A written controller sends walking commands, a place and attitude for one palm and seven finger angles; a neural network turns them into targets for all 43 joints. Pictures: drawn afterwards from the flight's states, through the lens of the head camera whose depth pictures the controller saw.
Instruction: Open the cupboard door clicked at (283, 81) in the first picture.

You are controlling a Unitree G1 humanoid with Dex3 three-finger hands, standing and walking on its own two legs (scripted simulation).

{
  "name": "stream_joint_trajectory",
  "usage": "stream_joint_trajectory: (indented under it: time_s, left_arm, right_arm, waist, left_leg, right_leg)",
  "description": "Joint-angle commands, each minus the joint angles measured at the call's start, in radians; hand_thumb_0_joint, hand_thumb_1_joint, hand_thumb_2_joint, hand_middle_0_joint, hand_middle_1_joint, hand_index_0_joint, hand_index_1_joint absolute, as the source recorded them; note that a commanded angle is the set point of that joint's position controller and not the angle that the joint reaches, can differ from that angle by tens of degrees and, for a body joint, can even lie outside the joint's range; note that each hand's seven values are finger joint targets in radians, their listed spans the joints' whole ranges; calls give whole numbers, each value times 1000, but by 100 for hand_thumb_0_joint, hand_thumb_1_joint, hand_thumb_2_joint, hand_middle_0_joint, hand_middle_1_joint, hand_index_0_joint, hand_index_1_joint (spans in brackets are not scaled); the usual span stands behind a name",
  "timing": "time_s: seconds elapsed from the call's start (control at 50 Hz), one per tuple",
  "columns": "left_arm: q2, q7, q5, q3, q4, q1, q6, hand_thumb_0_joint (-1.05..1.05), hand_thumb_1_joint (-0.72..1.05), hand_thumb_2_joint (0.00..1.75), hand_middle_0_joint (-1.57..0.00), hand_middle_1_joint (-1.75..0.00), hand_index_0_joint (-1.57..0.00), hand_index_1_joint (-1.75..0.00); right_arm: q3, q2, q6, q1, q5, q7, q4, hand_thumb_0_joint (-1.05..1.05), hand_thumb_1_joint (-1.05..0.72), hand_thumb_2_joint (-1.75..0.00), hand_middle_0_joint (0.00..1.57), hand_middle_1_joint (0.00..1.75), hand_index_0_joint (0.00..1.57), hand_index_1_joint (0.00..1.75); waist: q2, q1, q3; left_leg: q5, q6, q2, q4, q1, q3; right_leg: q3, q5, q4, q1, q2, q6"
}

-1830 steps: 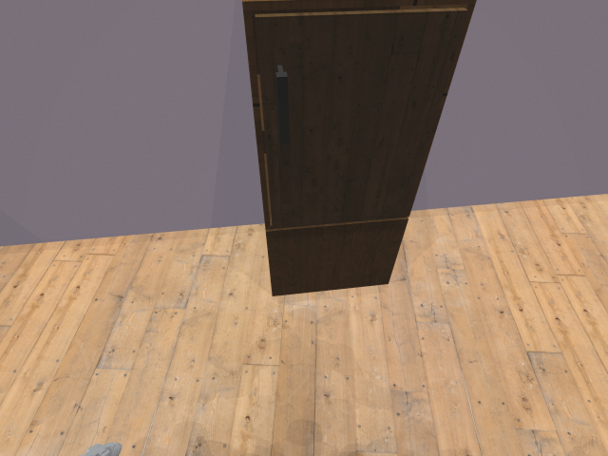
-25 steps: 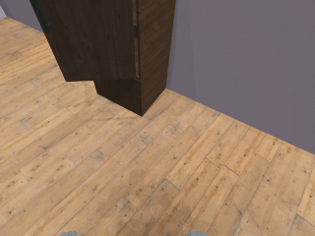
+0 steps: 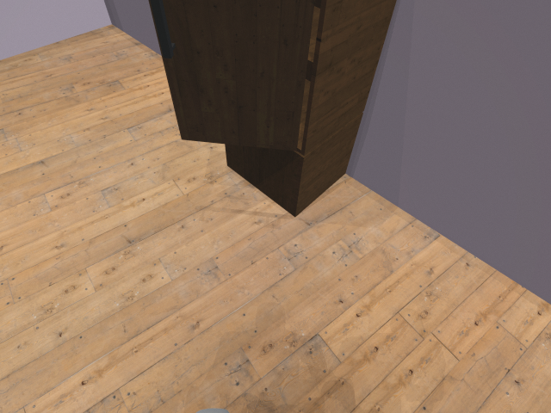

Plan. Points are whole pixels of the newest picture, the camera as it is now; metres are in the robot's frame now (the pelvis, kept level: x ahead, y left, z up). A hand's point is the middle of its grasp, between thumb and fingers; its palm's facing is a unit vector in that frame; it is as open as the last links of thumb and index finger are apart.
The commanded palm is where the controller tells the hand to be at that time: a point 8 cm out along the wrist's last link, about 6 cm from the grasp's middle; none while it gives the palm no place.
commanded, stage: take the last steps up to it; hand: left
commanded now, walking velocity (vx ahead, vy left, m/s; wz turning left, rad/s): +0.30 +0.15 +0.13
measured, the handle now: (164, 23) +0.97 +0.39 +0.07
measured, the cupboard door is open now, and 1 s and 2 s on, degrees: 37 37 37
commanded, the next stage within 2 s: come to a stop and stand still in 1.00 s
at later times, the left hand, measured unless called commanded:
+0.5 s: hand (173, 319) +0.28 +0.22 -0.16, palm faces -0.02 -0.98 -0.18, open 7.4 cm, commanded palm none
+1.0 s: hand (157, 318) +0.28 +0.25 -0.17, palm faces +0.16 -0.97 -0.18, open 7.3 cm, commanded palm none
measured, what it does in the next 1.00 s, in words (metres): walks ahead: left foot, then right foot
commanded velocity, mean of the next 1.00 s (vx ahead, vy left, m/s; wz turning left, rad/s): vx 0.27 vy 0.11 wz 0.01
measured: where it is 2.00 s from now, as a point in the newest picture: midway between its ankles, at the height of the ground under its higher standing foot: (240, 341)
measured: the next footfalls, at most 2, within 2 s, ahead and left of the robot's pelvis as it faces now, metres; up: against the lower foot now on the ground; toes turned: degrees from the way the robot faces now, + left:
left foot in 0.06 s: +0.06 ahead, +0.12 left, +0.00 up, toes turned +6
right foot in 0.54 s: +0.30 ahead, -0.05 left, +0.00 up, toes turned -7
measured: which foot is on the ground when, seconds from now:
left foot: up 0.00-0.04, down 0.06-0.54, up 0.56-1.00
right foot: down 0.00-0.06, up 0.08-0.52, down 0.54-1.00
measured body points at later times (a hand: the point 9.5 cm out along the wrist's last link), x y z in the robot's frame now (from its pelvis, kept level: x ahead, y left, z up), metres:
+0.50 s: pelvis +0.15 +0.05 -0.01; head +0.18 +0.03 +0.44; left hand +0.28 +0.27 -0.14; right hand +0.05 -0.16 -0.17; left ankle +0.02 +0.12 -0.74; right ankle +0.26 -0.06 -0.72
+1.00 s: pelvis +0.35 +0.09 +0.00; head +0.37 +0.09 +0.45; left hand +0.28 +0.30 -0.16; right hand +0.46 -0.14 -0.15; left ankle +0.43 +0.21 -0.73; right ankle +0.27 -0.05 -0.74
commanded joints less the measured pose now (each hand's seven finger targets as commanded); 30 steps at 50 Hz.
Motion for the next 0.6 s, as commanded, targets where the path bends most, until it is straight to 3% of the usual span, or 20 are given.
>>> stream_joint_trajectory:
  time_s: [0.0, 0.02, 0.04, 0.06, 0.08, 0.1, 0.12, 0.16, 0.2, 0.24, 0.4, 0.44, 0.46, 0.48, 0.5, 0.52, 0.54, 0.56, 0.58]
  left_arm:
    - [170, 2, -6, 40, -35, -11, -1, 0, 90, 90, -20, -30, -20, -30]
    - [109, -8, -14, 32, -63, -25, 5, 0, 90, 90, -20, -30, -20, -30]
    - [65, -9, -12, 12, -121, -104, 4, 0, 90, 90, -20, -30, -20, -30]
    - [71, -3, -5, 8, -135, -179, 3, 0, 90, 90, -20, -30, -20, -30]
    - [71, -5, -7, 6, -128, -194, 2, 0, 90, 90, -20, -30, -20, -30]
    - [67, -11, -7, 7, -105, -177, 5, 0, 90, 90, -20, -30, -20, -30]
    - [61, -16, -2, 7, -80, -143, 8, 0, 90, 90, -20, -30, -20, -30]
    - [43, -18, -2, 0, -51, -85, 16, 0, 90, 90, -20, -30, -20, -30]
    - [48, -17, -4, -3, -45, -79, 17, 0, 90, 90, -20, -30, -20, -30]
    - [39, -15, -5, -5, -53, -105, 20, 0, 90, 90, -20, -30, -20, -30]
    - [13, -18, -10, -8, -134, -299, 11, 0, 90, 90, -20, -30, -20, -30]
    - [14, -18, -10, -5, -141, -281, 7, 0, 90, 90, -20, -30, -20, -30]
    - [19, -17, -10, -1, -128, -229, 5, 0, 90, 90, -20, -30, -20, -30]
    - [40, -14, -9, 6, -96, -107, -3, 0, 90, 90, -20, -30, -20, -30]
    - [75, -8, -6, 22, -49, 52, -15, 0, 90, 90, -20, -30, -20, -30]
    - [170, 5, -1, 48, -9, 206, -26, 0, 90, 90, -20, -30, -20, -30]
    - [227, 7, -21, 54, 0, 220, -19, 0, 90, 90, -20, -30, -20, -30]
    - [192, 12, -24, 47, -31, 111, -16, 0, 90, 90, -20, -30, -20, -30]
    - [131, 18, -25, 33, -54, 8, -12, 0, 90, 90, -20, -30, -20, -30]
  right_arm:
    - [-11, -91, -59, 94, -2, -10, -60, 0, -90, -90, 20, 30, 20, 30]
    - [-39, -188, -65, 208, -13, -22, -34, 0, -90, -90, 20, 30, 20, 30]
    - [-53, -260, -62, 337, -18, -37, -12, 0, -90, -90, 20, 30, 20, 30]
    - [-44, -242, -66, 334, -16, -47, 1, 0, -90, -90, 20, 30, 20, 30]
    - [-33, -203, -73, 278, -11, -55, -20, 0, -90, -90, 20, 30, 20, 30]
    - [-21, -165, -79, 215, -10, -57, -36, 0, -90, -90, 20, 30, 20, 30]
    - [-7, -126, -90, 183, -10, -58, -42, 0, -90, -90, 20, 30, 20, 30]
    - [5, -108, -109, 180, -5, -60, -33, 0, -90, -90, 20, 30, 20, 30]
    - [8, -105, -116, 205, -2, -59, -14, 0, -90, -90, 20, 30, 20, 30]
    - [10, -98, -117, 226, 0, -58, 4, 0, -90, -90, 20, 30, 20, 30]
    - [18, -71, -117, 335, -12, -62, 78, 0, -90, -90, 20, 30, 20, 30]
    - [17, -80, -116, 334, -13, -63, 93, 0, -90, -90, 20, 30, 20, 30]
    - [18, -86, -115, 329, -12, -64, 99, 0, -90, -90, 20, 30, 20, 30]
    - [16, -91, -114, 315, -7, -63, 103, 0, -90, -90, 20, 30, 20, 30]
    - [14, -89, -117, 294, 3, -61, 96, 0, -90, -90, 20, 30, 20, 30]
    - [12, -55, -123, 313, 17, -55, 68, 0, -90, -90, 20, 30, 20, 30]
    - [9, -44, -117, 307, 16, -55, 46, 0, -90, -90, 20, 30, 20, 30]
    - [-1, -52, -102, 233, 7, -50, 38, 0, -90, -90, 20, 30, 20, 30]
    - [-5, -33, -91, 197, 0, -46, 28, 0, -90, -90, 20, 30, 20, 30]
  waist:
    - [-18, -81, -50]
    - [244, -138, -97]
    - [373, -183, -111]
    - [278, -182, -81]
    - [225, -147, -58]
    - [185, -115, 0]
    - [154, -84, 30]
    - [139, -50, 26]
    - [124, -41, -6]
    - [116, -37, 12]
    - [103, -77, 89]
    - [93, -60, 79]
    - [84, -33, 60]
    - [59, 24, 9]
    - [31, 91, -66]
    - [-136, 126, -184]
    - [-161, 90, -190]
    - [-82, 66, -94]
    - [-30, 21, 0]
  left_leg:
    - [106, 36, -26, -284, 302, 56]
    - [47, 127, 177, -345, 469, -231]
    - [68, 239, 355, -455, 510, -485]
    - [33, 284, 378, -478, 440, -517]
    - [47, 277, 356, -478, 389, -481]
    - [66, 255, 321, -500, 310, -400]
    - [149, 230, 277, -511, 265, -331]
    - [372, 222, 235, -515, 275, -234]
    - [493, 228, 218, -505, 311, -179]
    - [515, 229, 210, -519, 310, -154]
    - [600, 224, 227, -496, 323, -129]
    - [672, 215, 228, -449, 303, -109]
    - [760, 204, 211, -383, 286, -92]
    - [827, 178, 180, -244, 259, -70]
    - [772, 137, 124, -45, 141, -39]
    - [389, 79, -11, 268, -108, 24]
    - [-158, 56, -64, 575, -232, -25]
    - [-85, 62, 6, 636, -255, -120]
    - [14, 61, 56, 609, -266, -135]
  right_leg:
    - [86, 80, 30, -190, -152, -74]
    - [-19, -55, 305, -392, -26, -19]
    - [-6, -304, 579, -563, 62, -4]
    - [104, -280, 721, -616, 31, -33]
    - [141, -189, 781, -640, 0, -39]
    - [159, -110, 783, -620, -19, -39]
    - [158, -51, 760, -579, -24, -37]
    - [143, 14, 713, -548, -12, -27]
    - [132, 43, 657, -527, -3, -21]
    - [124, 78, 597, -528, 3, -16]
    - [98, 110, 316, -465, 40, -52]
    - [79, 72, 257, -354, 70, -71]
    - [60, 74, 224, -263, 99, -81]
    - [50, 106, 159, -108, 125, -93]
    - [106, 158, 95, 137, 92, -119]
    - [492, 204, 0, 392, -180, -228]
    - [770, 212, -167, 355, -382, -329]
    - [751, -76, -244, 148, -354, -298]
    - [632, -192, -281, 0, -311, -250]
